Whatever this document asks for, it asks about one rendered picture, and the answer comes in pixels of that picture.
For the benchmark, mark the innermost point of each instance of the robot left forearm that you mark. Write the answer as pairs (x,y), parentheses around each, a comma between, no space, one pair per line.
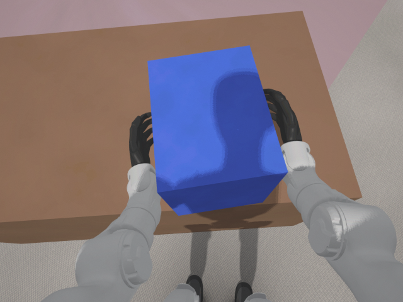
(143,211)

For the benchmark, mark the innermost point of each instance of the robot left thigh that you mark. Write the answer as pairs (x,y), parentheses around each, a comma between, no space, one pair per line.
(182,295)

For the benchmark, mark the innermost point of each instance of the left robot shin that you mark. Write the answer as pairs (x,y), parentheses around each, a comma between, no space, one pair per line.
(185,286)

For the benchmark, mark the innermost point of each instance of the robot left hand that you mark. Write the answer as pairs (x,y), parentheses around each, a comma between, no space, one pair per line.
(139,147)

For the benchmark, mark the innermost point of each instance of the pedestal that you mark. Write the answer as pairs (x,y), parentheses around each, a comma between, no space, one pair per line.
(68,100)

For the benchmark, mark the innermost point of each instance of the robot left upper arm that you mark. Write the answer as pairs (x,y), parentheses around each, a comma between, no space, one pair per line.
(108,269)

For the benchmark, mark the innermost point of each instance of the robot right forearm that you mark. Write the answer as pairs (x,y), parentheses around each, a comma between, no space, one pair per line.
(305,189)

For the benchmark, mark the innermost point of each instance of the robot right hand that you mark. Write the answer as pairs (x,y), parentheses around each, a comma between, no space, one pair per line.
(285,116)

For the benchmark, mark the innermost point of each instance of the carton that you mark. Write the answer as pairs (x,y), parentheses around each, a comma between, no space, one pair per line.
(215,144)

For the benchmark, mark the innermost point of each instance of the robot right upper arm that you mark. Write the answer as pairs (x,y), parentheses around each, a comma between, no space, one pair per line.
(358,241)

